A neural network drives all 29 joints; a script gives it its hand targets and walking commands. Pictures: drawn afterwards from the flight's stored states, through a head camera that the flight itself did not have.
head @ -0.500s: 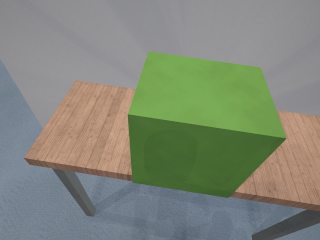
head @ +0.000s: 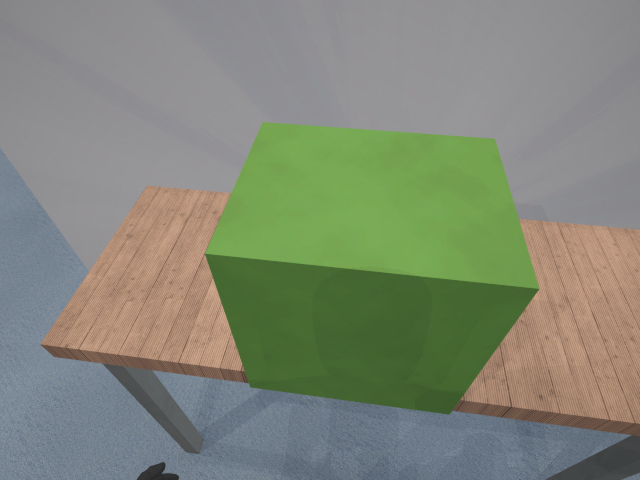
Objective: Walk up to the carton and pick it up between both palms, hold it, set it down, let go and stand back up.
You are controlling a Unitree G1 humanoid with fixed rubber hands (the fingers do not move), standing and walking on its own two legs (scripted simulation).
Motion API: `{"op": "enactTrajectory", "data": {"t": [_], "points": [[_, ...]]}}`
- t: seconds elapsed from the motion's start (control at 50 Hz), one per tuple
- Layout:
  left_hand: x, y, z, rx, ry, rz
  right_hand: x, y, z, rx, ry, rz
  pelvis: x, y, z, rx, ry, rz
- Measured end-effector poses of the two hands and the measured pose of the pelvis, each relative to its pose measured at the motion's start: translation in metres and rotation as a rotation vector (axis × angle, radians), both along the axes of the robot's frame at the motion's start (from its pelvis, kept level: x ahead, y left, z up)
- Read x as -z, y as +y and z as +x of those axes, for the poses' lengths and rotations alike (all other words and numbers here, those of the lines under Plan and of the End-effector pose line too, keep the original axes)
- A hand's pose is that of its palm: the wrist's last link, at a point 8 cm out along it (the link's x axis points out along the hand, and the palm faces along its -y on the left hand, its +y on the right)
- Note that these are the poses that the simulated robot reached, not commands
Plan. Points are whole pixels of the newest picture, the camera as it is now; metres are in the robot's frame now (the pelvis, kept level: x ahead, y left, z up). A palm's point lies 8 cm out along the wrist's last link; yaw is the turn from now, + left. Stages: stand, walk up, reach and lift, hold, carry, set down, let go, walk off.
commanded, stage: walk up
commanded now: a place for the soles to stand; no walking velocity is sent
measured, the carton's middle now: (360, 275) +0.36 -0.02 +0.08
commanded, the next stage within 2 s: reach and lift in 0.62 s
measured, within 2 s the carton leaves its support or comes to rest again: neither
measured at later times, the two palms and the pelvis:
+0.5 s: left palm out of the picture +0.09 +0.26 -0.10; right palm out of the picture +0.07 -0.26 -0.10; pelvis +0.00 +0.00 +0.00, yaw -3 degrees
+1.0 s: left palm (154, 454) +0.18 +0.23 -0.06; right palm out of the picture +0.12 -0.28 -0.06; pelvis -0.01 +0.00 +0.00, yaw -2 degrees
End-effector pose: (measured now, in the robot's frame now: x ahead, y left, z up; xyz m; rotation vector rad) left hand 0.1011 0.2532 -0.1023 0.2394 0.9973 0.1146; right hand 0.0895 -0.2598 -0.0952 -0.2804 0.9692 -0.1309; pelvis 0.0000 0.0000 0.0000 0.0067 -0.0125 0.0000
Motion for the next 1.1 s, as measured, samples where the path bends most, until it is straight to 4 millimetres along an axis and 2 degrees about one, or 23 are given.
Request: {"op": "enactTrajectory", "data": {"t": [0.2, 0.44, 0.68, 0.72, 0.78, 0.86, 0.92, 1.0, 1.1], "points": [[0.005, 0.002, -0.015, 0.006, 0.057, 0.007, 0.002, -0.006, -0.011, 0.022, 0.027, -0.005, 0.0, -0.001, 0.001, 0.021, 0.0, -0.002], [0.0, 0.005, -0.009, 0.025, 0.05, 0.024, 0.007, -0.002, -0.02, 0.05, 0.033, 0.014, -0.001, 0.001, 0.002, 0.051, -0.001, -0.003], [0.004, 0.001, -0.002, 0.05, 0.064, 0.019, 0.008, -0.007, -0.035, 0.089, 0.057, 0.001, 0.0, 0.002, 0.003, 0.079, 0.002, 0.0], [0.009, 0.006, 0.01, 0.024, 0.105, 0.05, 0.018, -0.011, -0.028, 0.079, 0.05, 0.004, 0.006, 0.002, -0.004, 0.061, 0.015, 0.005], [0.009, 0.007, 0.043, 0.003, 0.086, 0.077, 0.027, -0.014, -0.003, 0.034, 0.024, 0.019, 0.015, 0.001, -0.015, 0.042, 0.012, 0.013], [-0.012, -0.01, 0.081, 0.045, -0.032, 0.043, 0.012, -0.011, 0.033, 0.019, -0.122, 0.027, 0.014, 0.0, -0.02, 0.039, -0.002, 0.003], [-0.03, -0.024, 0.089, 0.067, -0.116, 0.003, -0.011, -0.01, 0.043, 0.025, -0.219, 0.032, 0.006, -0.002, -0.015, 0.034, -0.015, -0.002], [-0.041, -0.026, 0.076, 0.047, -0.159, -0.018, -0.032, -0.016, 0.034, 0.032, -0.252, 0.014, -0.003, -0.002, -0.01, 0.028, -0.047, -0.004], [-0.037, -0.013, 0.047, 0.001, -0.125, -0.012, -0.044, -0.015, 0.017, 0.044, -0.243, -0.001, -0.006, 0.001, -0.016, 0.035, -0.093, -0.004]]}}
